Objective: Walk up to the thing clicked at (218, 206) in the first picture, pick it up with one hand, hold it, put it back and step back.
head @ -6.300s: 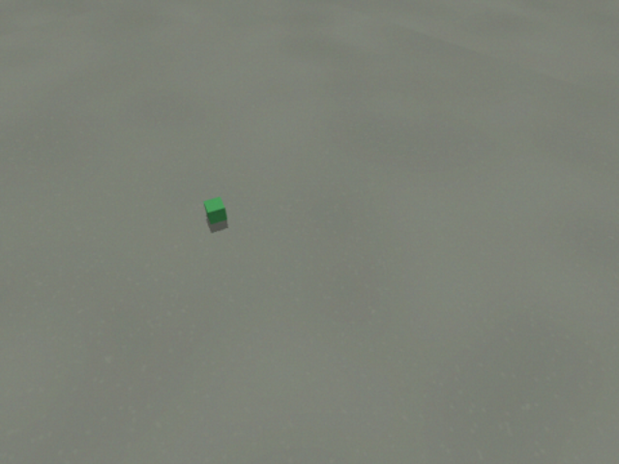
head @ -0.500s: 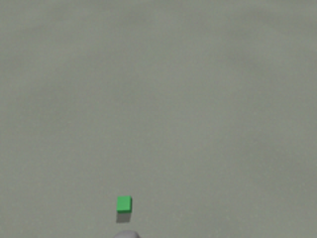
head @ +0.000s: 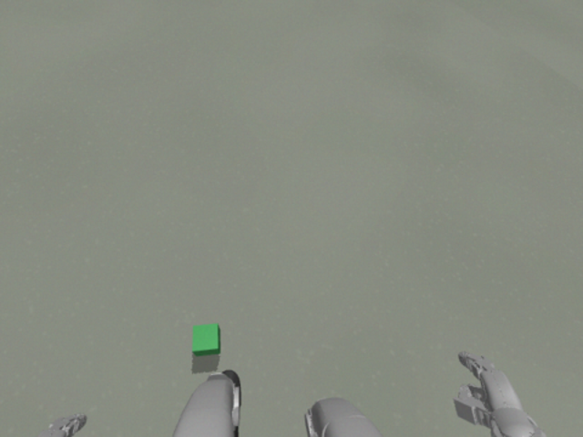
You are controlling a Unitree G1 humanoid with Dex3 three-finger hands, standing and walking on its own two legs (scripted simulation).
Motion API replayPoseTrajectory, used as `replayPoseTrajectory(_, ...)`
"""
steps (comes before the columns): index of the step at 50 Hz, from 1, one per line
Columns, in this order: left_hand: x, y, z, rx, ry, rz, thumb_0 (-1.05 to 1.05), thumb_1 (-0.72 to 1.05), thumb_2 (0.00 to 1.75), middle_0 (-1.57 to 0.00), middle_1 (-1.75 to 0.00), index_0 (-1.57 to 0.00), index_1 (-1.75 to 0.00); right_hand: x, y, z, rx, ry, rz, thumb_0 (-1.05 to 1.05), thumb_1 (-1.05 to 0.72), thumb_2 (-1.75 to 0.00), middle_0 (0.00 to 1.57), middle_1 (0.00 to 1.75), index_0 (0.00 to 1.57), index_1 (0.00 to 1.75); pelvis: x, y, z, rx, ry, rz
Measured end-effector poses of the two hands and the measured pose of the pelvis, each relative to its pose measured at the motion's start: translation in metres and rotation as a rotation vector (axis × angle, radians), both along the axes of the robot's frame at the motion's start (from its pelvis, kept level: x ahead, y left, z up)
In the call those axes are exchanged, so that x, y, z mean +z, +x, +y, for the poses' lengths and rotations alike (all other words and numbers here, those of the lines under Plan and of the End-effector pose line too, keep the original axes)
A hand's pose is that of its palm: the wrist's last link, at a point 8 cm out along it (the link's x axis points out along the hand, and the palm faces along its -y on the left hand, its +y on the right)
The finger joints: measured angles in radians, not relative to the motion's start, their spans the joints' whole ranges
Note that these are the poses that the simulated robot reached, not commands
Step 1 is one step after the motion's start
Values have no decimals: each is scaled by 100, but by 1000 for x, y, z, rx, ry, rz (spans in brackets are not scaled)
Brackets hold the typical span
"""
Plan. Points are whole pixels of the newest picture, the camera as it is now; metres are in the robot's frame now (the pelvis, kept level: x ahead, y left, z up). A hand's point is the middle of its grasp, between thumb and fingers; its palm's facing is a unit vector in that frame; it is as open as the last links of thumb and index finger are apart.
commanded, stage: walk up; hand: left
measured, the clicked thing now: (206, 340) +0.38 +0.21 -0.70
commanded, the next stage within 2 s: none
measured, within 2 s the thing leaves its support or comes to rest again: neither
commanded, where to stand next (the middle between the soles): +0.03 -0.02 m, yaw +5 degrees
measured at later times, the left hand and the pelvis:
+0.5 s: hand out of the picture -0.07 +0.27 -0.11, palm faces +0.13 -0.91 -0.40, open 7.4 cm; pelvis -0.06 -0.02 +0.02, yaw +7 degrees
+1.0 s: hand out of the picture +0.02 +0.24 -0.13, palm faces +0.08 -0.90 -0.43, open 7.4 cm; pelvis -0.03 -0.04 +0.00, yaw +8 degrees
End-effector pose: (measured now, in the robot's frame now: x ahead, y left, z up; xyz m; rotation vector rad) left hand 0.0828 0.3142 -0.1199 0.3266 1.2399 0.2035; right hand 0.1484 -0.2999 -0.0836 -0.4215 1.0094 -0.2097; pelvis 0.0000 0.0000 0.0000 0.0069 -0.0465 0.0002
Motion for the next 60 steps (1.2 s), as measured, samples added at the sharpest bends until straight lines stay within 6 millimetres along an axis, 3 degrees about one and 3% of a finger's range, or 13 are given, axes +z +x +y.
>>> replayPoseTrajectory(5, 7, -54, -12, 21, 38, 31, 0, 91, 89, -21, -30, -20, -30, -12, -31, -37, -7, -12, -13, 0, -90, -89, 20, 30, 21, 30, -9, -32, -18, -8, -31, -18)
replayPoseTrajectory(11, 39, -131, -30, 79, 71, 107, 0, 90, 89, -21, -30, -20, -30, -8, -87, -56, -46, 23, 97, 0, -90, -89, 20, 30, 21, 30, 15, -55, -34, -2, 54, 5)
replayPoseTrajectory(14, 51, -146, -33, 93, 83, 100, 0, 90, 89, -21, -30, -20, -30, -8, -116, -60, -39, 32, 143, 0, -90, -89, 20, 30, 20, 30, 22, -62, -35, 28, 38, 27)
replayPoseTrajectory(18, 60, -149, -31, 112, 79, -11, 1, 90, 89, -21, -30, -20, -30, -7, -147, -57, 2, 48, 248, 0, -91, -89, 20, 30, 20, 30, 27, -62, -35, 77, 24, 34)
replayPoseTrajectory(21, 62, -155, -23, 139, 77, -77, 0, 90, 89, -21, -30, -20, -30, -4, -146, -49, 50, 42, 274, 1, -90, -89, 20, 30, 20, 30, 27, -62, -30, 110, 14, 19)
replayPoseTrajectory(27, 40, -175, 1, 140, 45, -27, 0, 90, 89, -21, -30, -20, -30, 8, -103, -15, 114, 42, 87, 1, -90, -89, 20, 30, 20, 30, 18, -65, -9, 115, 29, -20)
replayPoseTrajectory(30, 34, -168, 5, 135, 27, -1, 0, 90, 89, -21, -30, -20, -30, 18, -95, -5, 108, 45, -1, 0, -90, -89, 20, 30, 21, 30, 19, -59, -3, 120, 17, -22)
replayPoseTrajectory(33, 37, -147, 6, 114, 8, -50, 1, 90, 89, -21, -30, -20, -30, 28, -98, -3, 102, 37, -4, 0, -90, -89, 20, 30, 21, 30, 26, -51, -3, 128, 11, -34)
replayPoseTrajectory(39, 39, -111, 2, 93, -6, -95, 0, 90, 89, -21, -30, -20, -30, 32, -102, -20, 86, 7, 58, 0, -90, -89, 20, 30, 21, 30, 28, -34, -11, 121, 14, -44)
replayPoseTrajectory(45, 30, -84, -16, 112, 50, -55, 0, 90, 89, -21, -30, -20, -30, -2, -80, -43, 46, 24, 144, 0, -90, -89, 20, 30, 21, 30, 10, -15, -29, 122, 17, -22)
replayPoseTrajectory(51, 33, -69, -35, 82, 87, -63, 0, 90, 89, -21, -30, -20, -30, -35, -54, -38, 71, 62, 190, 0, -91, -89, 20, 30, 20, 30, 5, -29, -35, 134, 3, -6)
replayPoseTrajectory(55, 38, -69, -28, 87, 122, -93, 0, 90, 89, -21, -30, -20, -30, -43, -54, -28, 106, 80, 206, 0, -91, -89, 20, 30, 20, 30, 2, -39, -31, 156, 1, 9)
replayPoseTrajectory(60, 37, -82, -2, 115, 148, -146, 0, 90, 89, -21, -30, -21, -30, -44, -70, -16, 126, 69, 226, 0, -91, -89, 20, 30, 20, 30, -5, -46, -18, 193, -9, 6)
